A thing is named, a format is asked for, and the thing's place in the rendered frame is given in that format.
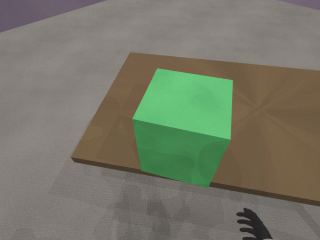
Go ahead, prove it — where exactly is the robot right hand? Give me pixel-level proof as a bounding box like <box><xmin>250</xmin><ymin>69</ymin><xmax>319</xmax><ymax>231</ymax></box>
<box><xmin>236</xmin><ymin>208</ymin><xmax>273</xmax><ymax>240</ymax></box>

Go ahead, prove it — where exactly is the carton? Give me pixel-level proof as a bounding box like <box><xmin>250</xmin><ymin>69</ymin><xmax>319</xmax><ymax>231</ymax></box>
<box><xmin>132</xmin><ymin>68</ymin><xmax>233</xmax><ymax>188</ymax></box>

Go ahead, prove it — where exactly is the table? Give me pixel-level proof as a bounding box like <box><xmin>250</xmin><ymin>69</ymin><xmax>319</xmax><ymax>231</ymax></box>
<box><xmin>71</xmin><ymin>52</ymin><xmax>320</xmax><ymax>207</ymax></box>

